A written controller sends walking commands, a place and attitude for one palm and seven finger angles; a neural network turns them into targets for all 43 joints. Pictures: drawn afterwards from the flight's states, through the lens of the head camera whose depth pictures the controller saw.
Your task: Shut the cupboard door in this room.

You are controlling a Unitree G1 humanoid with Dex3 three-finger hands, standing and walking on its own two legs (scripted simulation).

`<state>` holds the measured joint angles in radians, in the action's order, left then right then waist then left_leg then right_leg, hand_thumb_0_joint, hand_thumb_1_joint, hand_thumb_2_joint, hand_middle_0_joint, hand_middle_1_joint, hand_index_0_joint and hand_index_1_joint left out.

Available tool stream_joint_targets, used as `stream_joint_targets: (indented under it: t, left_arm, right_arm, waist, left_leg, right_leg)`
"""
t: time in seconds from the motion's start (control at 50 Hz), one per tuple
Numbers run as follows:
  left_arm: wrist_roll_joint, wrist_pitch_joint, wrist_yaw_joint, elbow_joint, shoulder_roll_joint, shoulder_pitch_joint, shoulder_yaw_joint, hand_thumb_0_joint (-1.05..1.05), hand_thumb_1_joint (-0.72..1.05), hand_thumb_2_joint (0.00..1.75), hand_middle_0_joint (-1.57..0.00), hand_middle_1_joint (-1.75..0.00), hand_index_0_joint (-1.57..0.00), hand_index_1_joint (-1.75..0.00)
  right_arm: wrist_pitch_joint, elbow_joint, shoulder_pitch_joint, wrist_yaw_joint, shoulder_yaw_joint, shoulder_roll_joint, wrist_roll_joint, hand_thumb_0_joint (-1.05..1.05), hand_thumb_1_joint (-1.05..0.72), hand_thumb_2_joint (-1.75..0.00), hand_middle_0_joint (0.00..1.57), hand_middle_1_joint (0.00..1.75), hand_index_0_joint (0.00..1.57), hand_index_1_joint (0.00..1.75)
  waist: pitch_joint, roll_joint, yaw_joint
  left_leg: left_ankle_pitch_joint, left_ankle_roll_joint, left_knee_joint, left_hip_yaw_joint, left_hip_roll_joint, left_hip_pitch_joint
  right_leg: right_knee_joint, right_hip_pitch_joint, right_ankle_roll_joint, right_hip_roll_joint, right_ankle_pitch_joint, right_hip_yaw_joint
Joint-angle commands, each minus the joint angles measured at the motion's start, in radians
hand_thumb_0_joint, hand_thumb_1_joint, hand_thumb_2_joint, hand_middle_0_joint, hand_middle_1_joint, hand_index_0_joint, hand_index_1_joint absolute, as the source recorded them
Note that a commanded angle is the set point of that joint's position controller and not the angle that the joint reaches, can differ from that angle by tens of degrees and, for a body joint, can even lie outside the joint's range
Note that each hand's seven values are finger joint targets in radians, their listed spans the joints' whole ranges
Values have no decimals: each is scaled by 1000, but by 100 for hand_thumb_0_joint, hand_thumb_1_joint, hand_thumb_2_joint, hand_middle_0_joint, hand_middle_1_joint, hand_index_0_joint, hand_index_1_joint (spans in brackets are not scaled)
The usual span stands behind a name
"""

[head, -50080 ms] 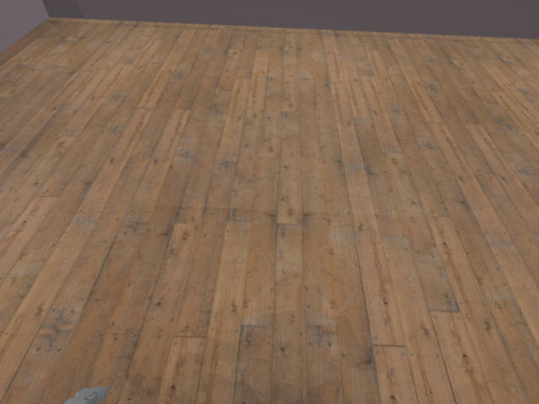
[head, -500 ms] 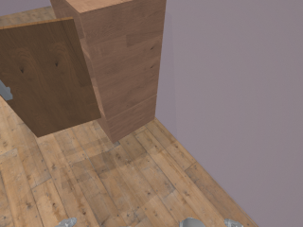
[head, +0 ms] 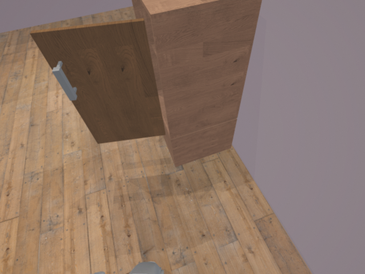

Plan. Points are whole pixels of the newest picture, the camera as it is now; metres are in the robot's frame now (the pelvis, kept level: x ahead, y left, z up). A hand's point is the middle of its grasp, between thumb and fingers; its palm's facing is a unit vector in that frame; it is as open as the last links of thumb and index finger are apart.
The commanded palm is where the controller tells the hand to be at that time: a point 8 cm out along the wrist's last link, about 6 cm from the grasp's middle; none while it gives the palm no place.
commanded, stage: turn to face it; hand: left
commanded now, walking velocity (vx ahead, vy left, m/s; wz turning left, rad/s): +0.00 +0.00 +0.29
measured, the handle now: (66, 81) +0.73 +0.46 -0.02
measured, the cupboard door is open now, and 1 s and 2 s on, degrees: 77 77 77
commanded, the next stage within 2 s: take the last steps up to it in 0.16 s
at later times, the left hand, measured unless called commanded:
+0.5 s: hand out of the picture +0.01 +0.22 -0.17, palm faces +0.22 -0.94 -0.26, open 7.4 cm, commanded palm none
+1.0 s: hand out of the picture -0.01 +0.24 -0.18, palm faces +0.36 -0.91 -0.18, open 7.4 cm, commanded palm none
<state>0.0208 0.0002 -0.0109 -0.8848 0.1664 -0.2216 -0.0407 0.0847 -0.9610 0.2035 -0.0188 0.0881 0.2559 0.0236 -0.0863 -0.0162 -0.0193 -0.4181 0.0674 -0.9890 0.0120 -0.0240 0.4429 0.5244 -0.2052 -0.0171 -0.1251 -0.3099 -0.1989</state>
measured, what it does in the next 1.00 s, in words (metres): walks ahead: left foot, then right foot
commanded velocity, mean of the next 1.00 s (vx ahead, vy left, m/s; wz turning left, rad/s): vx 0.22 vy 0.07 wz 0.13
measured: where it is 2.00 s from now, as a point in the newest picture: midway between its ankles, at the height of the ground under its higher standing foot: (163, 260)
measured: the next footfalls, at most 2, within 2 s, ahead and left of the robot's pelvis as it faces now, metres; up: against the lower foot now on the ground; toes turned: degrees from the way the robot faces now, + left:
left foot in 0.16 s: +0.01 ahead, +0.15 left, +0.00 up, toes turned +8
right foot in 0.50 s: +0.07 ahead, -0.09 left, +0.00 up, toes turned +2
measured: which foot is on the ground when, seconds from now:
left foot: up 0.00-0.14, down 0.16-0.50, up 0.52-0.94, down 0.96-1.00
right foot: down 0.00-0.16, up 0.18-0.48, down 0.50-0.96, up 0.98-1.00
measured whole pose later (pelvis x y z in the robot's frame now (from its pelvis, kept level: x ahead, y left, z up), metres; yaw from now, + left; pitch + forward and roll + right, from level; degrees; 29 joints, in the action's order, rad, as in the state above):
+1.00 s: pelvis +0.12 +0.10 -0.02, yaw +15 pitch +1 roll +1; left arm 0.02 0.02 0.00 -1.12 0.15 -0.43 -0.06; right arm -0.04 -0.99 0.18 -0.02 0.04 0.16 0.03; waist -0.08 0.03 0.05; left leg -0.25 -0.02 -0.60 -0.12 -0.04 0.36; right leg 0.82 -0.19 0.03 -0.16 -0.51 -0.12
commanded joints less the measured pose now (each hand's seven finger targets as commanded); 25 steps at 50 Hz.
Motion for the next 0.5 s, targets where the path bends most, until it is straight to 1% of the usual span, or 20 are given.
stream_joint_targets:
  t: [0.0, 0.02, 0.06, 0.08, 0.1, 0.12, 0.14, 0.16, 0.18, 0.2, 0.22, 0.26, 0.3, 0.34, 0.38, 0.4, 0.42, 0.44, 0.46, 0.48]
  left_arm:
    - [7, 11, -17, 10, 249, -116, -67, 0, 90, 90, -20, -30, -20, -30]
    - [7, 9, -17, 5, 255, -116, -70, 0, 90, 90, -20, -30, -20, -30]
    - [4, 7, -16, -7, 262, -96, -69, 0, 90, 90, -20, -30, -20, -30]
    - [-1, 5, -14, -12, 260, -79, -70, 0, 90, 90, -20, -30, -20, -30]
    - [-7, 2, -11, -12, 244, -65, -65, 0, 90, 90, -20, -30, -20, -30]
    - [-13, -2, -6, 12, 193, -80, -58, 0, 90, 90, -20, -30, -20, -30]
    - [-10, -6, -4, 35, 142, -48, -30, 0, 90, 90, -20, -30, -20, -30]
    - [-6, -20, -16, 27, 156, 2, -27, 0, 90, 90, -20, -30, -20, -30]
    - [-12, -23, -14, 13, 155, 26, -32, 0, 90, 90, -20, -30, -20, -30]
    - [-13, -21, -7, -5, 163, 22, -32, 0, 90, 90, -20, -30, -20, -30]
    - [-11, -23, -1, -23, 152, -3, -34, 0, 90, 90, -20, -30, -20, -30]
    - [-11, -24, 3, -46, 135, -38, -29, 0, 90, 90, -20, -30, -20, -30]
    - [-6, -22, 10, -46, 132, -41, -24, 0, 90, 90, -20, -30, -20, -30]
    - [-1, -17, 18, -39, 117, -28, -20, 0, 90, 90, -20, -30, -20, -30]
    - [1, -7, 24, -37, 107, -53, -16, 0, 90, 90, -20, -30, -20, -30]
    - [2, 0, 26, -45, 112, -80, -17, 0, 90, 90, -20, -30, -20, -30]
    - [4, 6, 28, -66, 106, -157, -18, 0, 90, 90, -20, -30, -20, -30]
    - [10, 16, 25, -92, 123, -241, -25, 0, 90, 90, -20, -30, -20, -30]
    - [23, 27, 13, -99, 200, -308, -41, 0, 90, 90, -20, -30, -20, -30]
    - [12, 27, 4, -89, 266, -334, -51, 0, 90, 90, -20, -30, -20, -30]
  right_arm:
    - [-43, 113, -131, -3, -18, 13, -13, 0, -90, -90, 20, 30, 20, 30]
    - [-46, 110, -122, 0, -21, 17, -14, 0, -90, -90, 20, 30, 20, 30]
    - [-53, 97, -84, 5, -23, 24, -13, 0, -90, -90, 20, 30, 20, 30]
    - [-59, 86, -55, 6, -22, 36, -11, 0, -90, -90, 20, 30, 20, 30]
    - [-66, 79, -19, 6, -14, 68, -8, 0, -90, -90, 20, 30, 20, 30]
    - [-76, 79, 16, 12, 9, 167, 1, 0, -90, -90, 20, 30, 20, 30]
    - [-68, 71, 54, 16, 21, 234, -7, 0, -90, -90, 20, 30, 20, 30]
    - [-68, 53, 61, 27, 17, 212, -8, 0, -90, -90, 20, 30, 20, 30]
    - [-66, 57, 9, 38, 14, 193, -4, 0, -90, -90, 20, 30, 20, 30]
    - [-67, 67, -42, 42, 4, 161, -3, 0, -90, -90, 20, 30, 20, 30]
    - [-70, 74, -72, 43, -4, 145, -2, 0, -90, -90, 20, 30, 20, 30]
    - [-76, 72, -74, 41, -10, 130, -4, 0, -90, -90, 20, 30, 20, 30]
    - [-78, 69, -50, 35, -9, 131, -3, 0, -90, -90, 20, 30, 20, 30]
    - [-78, 63, -45, 29, -4, 131, 0, 0, -90, -90, 20, 30, 20, 30]
    - [-78, 64, -51, 25, -1, 133, 1, 0, -90, -90, 20, 30, 20, 30]
    - [-79, 62, -48, 23, -2, 129, 0, 0, -90, -90, 20, 30, 20, 30]
    - [-78, 66, -66, 23, -2, 123, 0, 0, -90, -90, 20, 30, 20, 30]
    - [-79, 69, -74, 23, -4, 99, -4, 0, -90, -90, 20, 30, 20, 30]
    - [-83, 89, -60, 18, -17, 27, -16, 0, -90, -90, 20, 30, 20, 30]
    - [-82, 137, -133, 10, -22, 10, -7, 0, -90, -90, 20, 30, 20, 30]
  waist:
    - [110, 243, 88]
    - [120, 240, 84]
    - [137, 226, 57]
    - [151, 220, 33]
    - [178, 147, 7]
    - [225, -98, -16]
    - [211, -271, -35]
    - [202, -264, -50]
    - [144, -265, -34]
    - [112, -206, -12]
    - [99, -181, 9]
    - [108, -156, 22]
    - [101, -169, 15]
    - [51, -181, 12]
    - [23, -190, 22]
    - [22, -167, 38]
    - [29, -146, 76]
    - [29, -44, 114]
    - [22, 229, 145]
    - [-42, 353, 171]
  left_leg:
    - [-50, -7, 209, -75, 24, -3]
    - [-41, -13, 252, -83, 30, -36]
    - [47, -24, 390, -104, 37, -138]
    - [138, -33, 502, -106, 36, -225]
    - [281, -53, 613, -80, -6, -361]
    - [546, -142, 627, 170, -217, -530]
    - [891, -271, 620, 320, -395, -542]
    - [854, -299, 619, 286, -368, -469]
    - [799, -299, 619, 257, -325, -419]
    - [768, -277, 614, 211, -289, -374]
    - [754, -249, 615, 163, -252, -360]
    - [692, -227, 631, 118, -212, -361]
    - [429, -229, 675, 137, -198, -319]
    - [164, -230, 719, 168, -187, -248]
    - [4, -228, 726, 195, -184, -179]
    - [-59, -222, 709, 209, -173, -123]
    - [-142, -203, 656, 190, -150, -53]
    - [-201, -168, 521, 152, -87, 51]
    - [-215, -109, 223, 35, 36, 225]
    - [-212, -83, -20, 18, 70, 328]
  right_leg:
    - [-95, 188, -99, -223, 681, 131]
    - [-87, 183, -100, -230, 684, 133]
    - [-47, 147, -71, -224, 646, 111]
    - [0, 112, -41, -206, 592, 84]
    - [105, 30, 3, -182, 507, 51]
    - [286, -185, 66, -79, 180, 1]
    - [437, -331, 94, -9, -341, 42]
    - [497, -317, 90, -10, -357, 134]
    - [529, -341, 88, -6, -312, 157]
    - [529, -328, 88, -8, -255, 167]
    - [524, -310, 91, 2, -209, 157]
    - [483, -279, 94, 21, -157, 140]
    - [415, -245, 91, 34, -164, 118]
    - [325, -215, 84, 45, -154, 96]
    - [221, -147, 76, 62, -134, 72]
    - [157, -68, 70, 76, -107, 68]
    - [80, 40, 67, 89, -55, 54]
    - [-34, 169, 58, 67, -45, 83]
    - [-231, 254, 4, -136, -301, 352]
    - [-421, 173, -90, -358, -484, 698]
